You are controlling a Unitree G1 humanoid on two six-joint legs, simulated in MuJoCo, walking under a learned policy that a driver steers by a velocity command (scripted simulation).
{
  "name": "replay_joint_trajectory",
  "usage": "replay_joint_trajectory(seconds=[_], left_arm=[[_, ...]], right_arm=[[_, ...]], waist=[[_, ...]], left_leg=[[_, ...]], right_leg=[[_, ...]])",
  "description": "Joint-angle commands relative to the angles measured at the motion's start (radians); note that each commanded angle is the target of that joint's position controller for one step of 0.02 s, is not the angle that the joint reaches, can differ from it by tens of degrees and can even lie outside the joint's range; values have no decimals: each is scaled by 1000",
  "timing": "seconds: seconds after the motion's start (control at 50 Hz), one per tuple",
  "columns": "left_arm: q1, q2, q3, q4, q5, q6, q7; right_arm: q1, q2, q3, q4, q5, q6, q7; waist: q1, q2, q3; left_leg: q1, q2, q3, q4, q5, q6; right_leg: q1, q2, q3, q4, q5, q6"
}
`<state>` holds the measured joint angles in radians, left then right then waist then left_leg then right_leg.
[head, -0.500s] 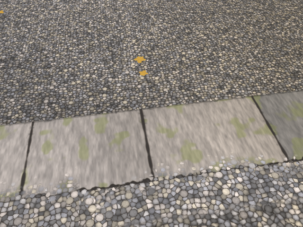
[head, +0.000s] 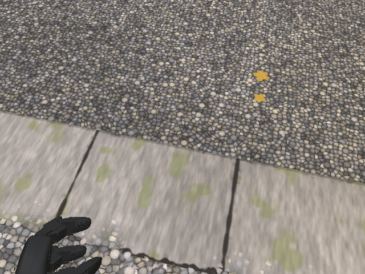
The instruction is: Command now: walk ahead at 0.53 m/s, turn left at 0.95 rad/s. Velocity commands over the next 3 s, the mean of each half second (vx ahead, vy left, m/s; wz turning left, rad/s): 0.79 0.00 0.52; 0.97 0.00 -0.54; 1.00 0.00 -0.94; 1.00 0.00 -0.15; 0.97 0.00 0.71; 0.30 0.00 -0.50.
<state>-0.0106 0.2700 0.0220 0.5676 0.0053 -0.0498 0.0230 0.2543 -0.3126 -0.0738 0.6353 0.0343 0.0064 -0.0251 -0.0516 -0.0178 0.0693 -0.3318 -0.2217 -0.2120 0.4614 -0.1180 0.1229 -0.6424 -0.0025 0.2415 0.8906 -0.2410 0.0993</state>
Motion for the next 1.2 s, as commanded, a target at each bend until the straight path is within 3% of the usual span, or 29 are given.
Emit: replay_joint_trajectory(seconds=[0.02, 0.16, 0.18, 0.2, 0.22, 0.24, 0.28, 0.36, 0.54, 0.6, 0.64, 0.66, 0.68, 0.7, 0.72, 0.74, 0.76, 0.8, 0.84, 0.94, 0.98, 1.0, 1.06, 1.08, 1.1, 1.12, 1.14, 1.16, 1.2], left_arm=[[-20, 84, 28, -53, -14, -13, -3], [136, 126, 81, 16, -29, -86, -23], [264, 146, 86, 30, -9, -93, -20], [385, 228, 104, 59, 19, -92, -32], [370, 215, 110, 64, 0, -91, -43], [385, 170, 98, 72, -14, -87, -41], [415, 149, 84, 86, -14, -76, -40], [441, 95, 51, 133, -10, -82, -44], [598, 88, 7, 252, -31, -58, -26], [578, 135, 12, 271, -36, -33, -10], [573, 184, 23, 289, -18, -20, -7], [523, 197, 24, 275, -3, -17, -8], [524, 108, 3, 227, 36, -30, -7], [673, -44, -32, 205, -34, -53, -14], [530, 73, 1, 187, -85, -60, -7], [411, 102, 17, 157, -91, -56, -3], [366, 83, 16, 149, -72, -50, -3], [387, 32, 24, 148, -59, -16, -20], [382, -8, 27, 135, -70, 31, -26], [237, 33, 30, 60, -30, 37, -51], [218, 53, 37, 60, -18, 20, -78], [378, 102, 71, 109, -19, 12, -83], [876, 300, 169, 240, -41, 46, -44], [965, 305, 181, 255, -30, 67, -31], [779, 214, 110, 250, -22, 49, -54], [504, 128, 50, 122, -26, 19, -72], [447, 120, 51, 59, -30, -2, -90], [382, 211, 80, 46, -10, -28, -101], [219, 220, 83, -13, -24, -54, -88]], right_arm=[[-6, -138, -36, -92, 5, -5, -10], [8, -35, 4, -73, -6, -26, 23], [25, 40, 33, -70, -11, -36, 30], [13, 55, 44, -124, 17, -55, 30], [-19, -37, 27, -118, 26, -64, 22], [-67, -92, 12, -107, 8, -68, 21], [-83, -65, 16, -96, -21, -80, 22], [-127, -18, 26, -103, -10, -90, 31], [-413, 41, 51, -188, -11, -126, 82], [-384, 1, 34, -189, -5, -139, 97], [-203, -86, -5, -161, 5, -133, 76], [37, -126, -27, -110, 14, -120, 53], [277, -215, -49, -67, 2, -101, 27], [279, -238, -43, -39, -29, -109, 49], [253, -130, -24, -26, -34, -109, 43], [207, -84, -12, 2, -27, -110, 37], [161, -67, -7, 19, -34, -111, 37], [74, 7, 6, 51, -62, -121, 41], [-4, 46, 10, 78, -38, -127, 48], [-80, -43, -12, 99, -55, -137, 24], [-37, -109, -29, 111, -55, -142, 11], [-94, -158, -37, 83, -78, -152, 11], [-300, -226, -52, 23, 2, -153, 15], [-410, -183, -44, 21, 33, -169, 29], [-261, 8, 8, -18, 18, -202, 63], [-16, 38, 30, -46, -6, -211, 64], [-52, -25, 17, -81, -7, -199, 54], [-143, -28, 15, -125, 5, -182, 40], [-114, -44, 11, -104, -16, -136, 24]], waist=[[-7, 157, -143], [49, 164, -123], [102, 47, -197], [112, -200, -177], [122, -175, -58], [135, -82, 9], [130, -30, 17], [107, -119, 38], [184, -85, 96], [121, -119, 63], [-6, -172, -92], [-143, -177, -211], [-202, -18, -437], [-79, 368, -652], [-113, 328, -465], [-115, 248, -268], [-78, 116, -170], [16, 138, -80], [65, 146, 0], [104, 55, 116], [86, -1, 61], [172, -4, -52], [477, 106, -212], [580, -108, -129], [337, -474, 76], [62, -479, -10], [25, -194, -48], [-11, -53, -9], [-75, 161, 23]], left_leg=[[64, 224, -327, -172, -401, 107], [-31, 215, -312, 52, -485, 48], [-149, 148, -199, 317, -547, 4], [-428, 85, -60, 555, -498, -32], [-584, 164, -5, 688, -405, -51], [-617, 188, 1, 746, -317, -57], [-605, 219, 37, 756, -208, -55], [-578, 276, 98, 691, -59, -61], [-421, 269, 227, 240, 197, -107], [-220, 211, 233, 109, 124, -98], [83, 156, 259, 107, 25, -58], [420, 219, 210, 133, 20, -35], [793, 472, -61, 189, -207, -8], [965, 674, -572, -32, -651, 117], [820, 627, -581, -177, -669, 63], [680, 606, -392, -166, -527, 37], [519, 581, -260, -173, -338, 34], [295, 518, -56, -213, -181, 29], [178, 504, 96, -267, -100, 10], [35, 439, 374, -323, 62, -19], [46, 425, 447, -304, 96, -26], [36, 454, 449, -181, 385, -19], [-201, 424, 432, 525, 1052, -71], [-394, 264, 420, 1148, 392, -133], [-583, 142, 295, 1449, -493, -115], [-566, 183, 129, 1376, -567, -44], [-517, 173, 89, 1297, -476, -32], [-523, 177, 104, 1158, -399, -38], [-436, 245, 50, 980, -321, -85]], right_leg=[[99, 48, -74, -171, 89, -2], [537, -8, -106, -460, 78, -94], [736, -155, 73, -490, -80, -165], [846, -333, 502, -640, -506, -308], [783, -387, 655, -682, -648, -337], [740, -354, 552, -665, -565, -314], [699, -256, 335, -660, -410, -269], [596, -179, 153, -721, -219, -269], [596, -189, -30, -796, 244, -285], [646, -221, -47, -722, 544, -272], [649, -219, -70, -473, 976, -245], [460, -185, -88, -211, 931, -211], [218, -101, -90, 144, 461, -194], [-19, 17, -30, 424, -239, -173], [-125, -29, -47, 517, -197, -174], [-205, -65, -99, 542, -128, -170], [-173, -108, -115, 520, -68, -169], [-64, -164, -111, 468, -1, -168], [-52, -192, -121, 432, -42, -165], [-47, -180, -172, 109, 309, -154], [129, -122, -282, 25, 417, -166], [333, -68, -347, 200, 531, -176], [983, 64, -408, 268, 221, -268], [1080, 8, -320, 47, 269, -366], [817, 42, -117, -221, 299, -413], [666, -52, 203, -267, 398, -476], [522, -117, 370, -418, 278, -522], [342, -181, 562, -533, -7, -516], [62, -186, 558, -388, -91, -492]])
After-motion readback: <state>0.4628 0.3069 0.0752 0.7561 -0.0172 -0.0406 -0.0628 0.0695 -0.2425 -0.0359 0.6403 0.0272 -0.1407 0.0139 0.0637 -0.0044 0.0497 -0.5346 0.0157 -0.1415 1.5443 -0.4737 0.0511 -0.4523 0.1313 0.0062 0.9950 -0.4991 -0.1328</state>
